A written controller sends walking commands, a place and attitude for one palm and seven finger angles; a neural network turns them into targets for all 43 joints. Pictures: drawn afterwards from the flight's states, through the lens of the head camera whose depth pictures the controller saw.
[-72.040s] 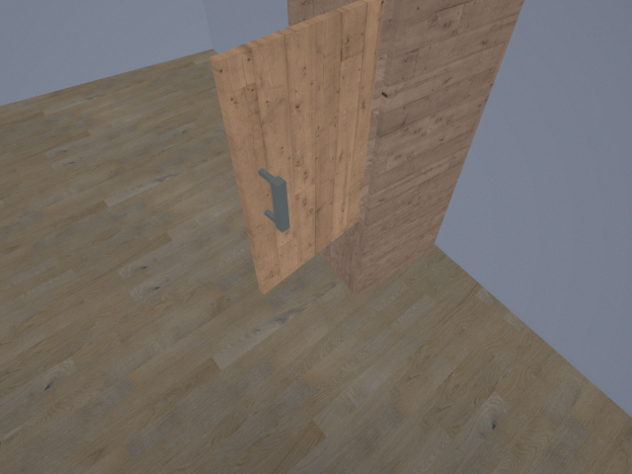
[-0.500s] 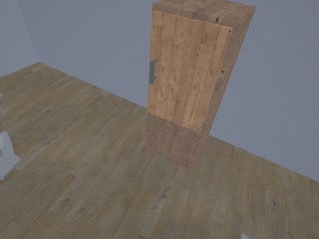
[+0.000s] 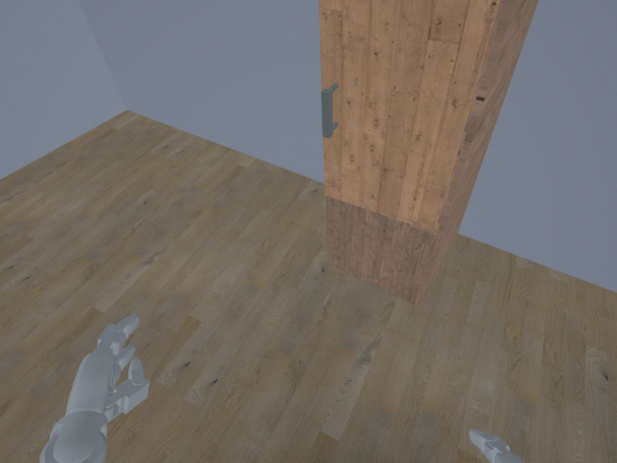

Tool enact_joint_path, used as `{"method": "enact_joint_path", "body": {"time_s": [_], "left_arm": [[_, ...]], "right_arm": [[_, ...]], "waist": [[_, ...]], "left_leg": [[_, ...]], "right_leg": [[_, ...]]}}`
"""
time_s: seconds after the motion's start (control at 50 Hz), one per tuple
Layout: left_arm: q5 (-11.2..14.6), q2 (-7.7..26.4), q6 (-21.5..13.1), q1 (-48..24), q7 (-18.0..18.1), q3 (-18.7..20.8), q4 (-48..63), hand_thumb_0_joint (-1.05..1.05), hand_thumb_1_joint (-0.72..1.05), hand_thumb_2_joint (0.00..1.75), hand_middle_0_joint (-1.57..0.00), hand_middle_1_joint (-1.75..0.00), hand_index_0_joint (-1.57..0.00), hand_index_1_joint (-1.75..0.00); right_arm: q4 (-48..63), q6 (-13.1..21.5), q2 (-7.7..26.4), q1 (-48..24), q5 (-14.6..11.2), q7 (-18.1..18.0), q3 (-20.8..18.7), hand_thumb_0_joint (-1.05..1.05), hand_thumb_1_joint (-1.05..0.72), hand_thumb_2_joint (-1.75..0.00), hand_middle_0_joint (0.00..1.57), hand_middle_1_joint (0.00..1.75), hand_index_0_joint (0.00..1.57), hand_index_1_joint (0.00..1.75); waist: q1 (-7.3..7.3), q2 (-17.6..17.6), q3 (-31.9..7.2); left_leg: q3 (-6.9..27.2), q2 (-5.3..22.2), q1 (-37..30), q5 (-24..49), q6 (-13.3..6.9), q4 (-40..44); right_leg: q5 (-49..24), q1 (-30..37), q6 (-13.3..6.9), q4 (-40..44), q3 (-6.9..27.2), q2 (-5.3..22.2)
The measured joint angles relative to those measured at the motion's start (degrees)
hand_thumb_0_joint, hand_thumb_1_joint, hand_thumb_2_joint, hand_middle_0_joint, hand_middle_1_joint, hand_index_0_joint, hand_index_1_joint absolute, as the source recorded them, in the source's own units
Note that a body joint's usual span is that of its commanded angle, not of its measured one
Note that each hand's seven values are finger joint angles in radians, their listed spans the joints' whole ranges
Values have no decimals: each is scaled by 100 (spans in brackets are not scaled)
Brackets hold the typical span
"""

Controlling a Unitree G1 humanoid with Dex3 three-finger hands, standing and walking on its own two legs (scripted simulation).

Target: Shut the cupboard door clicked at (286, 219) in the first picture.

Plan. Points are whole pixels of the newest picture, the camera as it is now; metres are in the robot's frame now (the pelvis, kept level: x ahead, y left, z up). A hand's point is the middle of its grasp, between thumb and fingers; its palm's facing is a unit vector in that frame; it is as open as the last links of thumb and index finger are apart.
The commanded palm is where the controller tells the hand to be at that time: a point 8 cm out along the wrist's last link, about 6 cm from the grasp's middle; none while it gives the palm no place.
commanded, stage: let the arm hang, fingers relaxed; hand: left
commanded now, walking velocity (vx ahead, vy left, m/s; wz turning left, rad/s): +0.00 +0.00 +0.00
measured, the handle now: (331, 110) +0.91 -0.01 +0.00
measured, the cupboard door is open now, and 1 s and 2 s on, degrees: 3 3 3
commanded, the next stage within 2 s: look to check the result in 0.96 s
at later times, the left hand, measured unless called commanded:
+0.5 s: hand out of the picture -0.02 +0.20 -0.14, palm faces +0.01 -0.97 -0.24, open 7.3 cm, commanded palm none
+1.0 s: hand out of the picture -0.04 +0.16 -0.15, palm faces +0.02 -0.99 -0.13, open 7.4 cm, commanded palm none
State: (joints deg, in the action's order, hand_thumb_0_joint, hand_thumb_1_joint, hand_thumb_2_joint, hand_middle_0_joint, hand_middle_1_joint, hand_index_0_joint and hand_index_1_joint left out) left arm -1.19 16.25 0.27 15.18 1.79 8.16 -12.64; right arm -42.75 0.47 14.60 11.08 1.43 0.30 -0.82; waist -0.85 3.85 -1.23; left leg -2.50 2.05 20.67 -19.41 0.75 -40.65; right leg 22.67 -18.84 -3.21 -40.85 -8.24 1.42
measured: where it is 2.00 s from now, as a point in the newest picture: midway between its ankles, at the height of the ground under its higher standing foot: outside the picture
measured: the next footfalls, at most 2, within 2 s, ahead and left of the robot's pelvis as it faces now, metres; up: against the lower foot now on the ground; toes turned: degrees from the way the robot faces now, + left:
none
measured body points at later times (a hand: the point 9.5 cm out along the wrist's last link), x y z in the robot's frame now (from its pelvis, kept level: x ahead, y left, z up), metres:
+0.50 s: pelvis -0.01 +0.00 +0.03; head -0.01 -0.01 +0.48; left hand -0.02 +0.25 -0.12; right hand -0.03 -0.21 -0.14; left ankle +0.01 +0.13 -0.72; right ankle -0.01 -0.08 -0.72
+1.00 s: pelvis -0.01 +0.02 +0.03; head -0.02 +0.02 +0.48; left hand -0.04 +0.22 -0.14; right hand -0.06 -0.18 -0.14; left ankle +0.01 +0.13 -0.72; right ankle -0.01 -0.08 -0.72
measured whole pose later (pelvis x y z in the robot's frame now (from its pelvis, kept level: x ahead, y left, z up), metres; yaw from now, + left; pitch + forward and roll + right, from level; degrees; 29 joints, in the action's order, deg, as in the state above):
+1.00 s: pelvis -0.01 +0.02 +0.03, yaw -2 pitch -2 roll +0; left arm -0.6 5.4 -0.2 19.6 1.7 0.6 -66.3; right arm -64.8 -0.5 5.5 21.0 1.1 -2.1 0.2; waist -0.5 -0.1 1.0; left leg -5.4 1.6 10.4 -11.5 -0.6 -23.9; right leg 12.3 -9.5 -1.7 -23.7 -5.9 0.5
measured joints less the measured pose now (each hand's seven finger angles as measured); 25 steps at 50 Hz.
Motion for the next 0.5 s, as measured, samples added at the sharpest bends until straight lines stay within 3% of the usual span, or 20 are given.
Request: {"method": "enact_joint_path", "body": {"time_s": [0.1,0.12,0.14,0.24,0.36,0.5], "left_arm": [[-2,-645,399,-153,-166,-814,-2616,1,91,90,-20,-30,-19,-29],[12,-768,408,-98,-184,-903,-2990,1,91,90,-20,-30,-19,-29],[161,-866,303,-82,-101,-731,-3185,-1,94,90,-20,-30,-20,-30],[72,-608,72,-141,-71,-607,-3880,-7,100,90,-21,-30,-21,-30],[54,-456,64,58,-92,-673,-4692,-3,95,90,-21,-30,-20,-30],[75,-540,23,277,-56,-719,-5184,0,92,90,-20,-30,-20,-30]], "right_arm": [[-277,-172,-118,-139,61,-46,90,1,-91,-90,21,30,21,30],[-373,-179,-156,-116,60,-64,109,1,-91,-90,21,30,20,30],[-479,-179,-205,-55,55,-91,110,1,-91,-90,21,30,20,30],[-1135,-248,-390,224,53,-157,97,1,-91,-90,20,30,20,30],[-1639,-231,-496,457,9,-176,88,1,-91,-90,20,30,20,30],[-2037,-194,-634,710,-21,-178,127,1,-91,-90,20,30,20,30]], "waist": [[-128,-452,398],[-132,-523,443],[-118,-575,466],[74,-620,453],[49,-409,374],[49,-236,338]], "left_leg": [[-116,-68,-366,98,-18,401],[-118,-41,-434,137,4,508],[-79,-11,-462,192,21,606],[23,100,-670,481,70,1091],[-67,109,-965,659,46,1486],[-157,65,-1140,790,-4,1731]], "right_leg": [[-78,210,17,146,99,55],[-149,288,22,287,98,18],[-237,363,4,457,55,-25],[-661,730,-32,1249,-55,-200],[-918,1020,-9,1718,27,-246],[-1047,1139,33,1899,109,-216]]}}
